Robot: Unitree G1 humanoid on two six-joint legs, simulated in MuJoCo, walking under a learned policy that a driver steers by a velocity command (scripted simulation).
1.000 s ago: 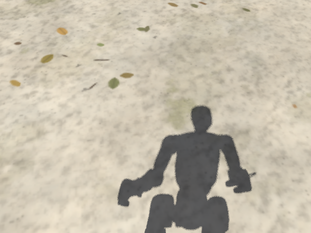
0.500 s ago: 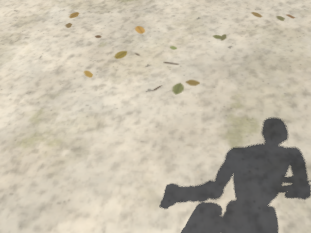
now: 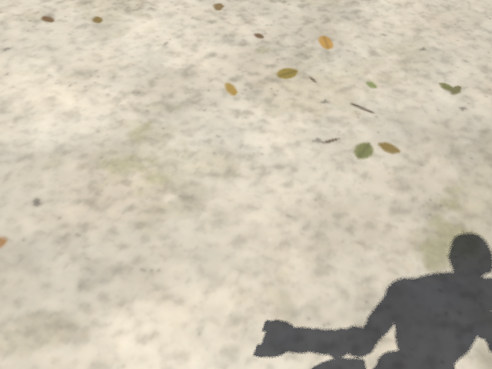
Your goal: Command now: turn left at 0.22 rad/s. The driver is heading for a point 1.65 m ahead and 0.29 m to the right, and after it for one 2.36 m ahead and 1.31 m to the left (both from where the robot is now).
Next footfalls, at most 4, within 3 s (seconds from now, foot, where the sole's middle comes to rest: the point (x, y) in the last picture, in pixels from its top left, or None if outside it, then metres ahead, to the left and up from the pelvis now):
0.20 right None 0.04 -0.15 -0.78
0.70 right None -0.01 -0.16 -0.78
1.22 left None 0.39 -0.06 -0.78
1.68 right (350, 303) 0.65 -0.31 -0.78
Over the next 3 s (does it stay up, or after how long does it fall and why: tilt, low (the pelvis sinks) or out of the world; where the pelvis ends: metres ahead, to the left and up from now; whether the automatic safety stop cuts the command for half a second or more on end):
stays up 1.18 -0.24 0.00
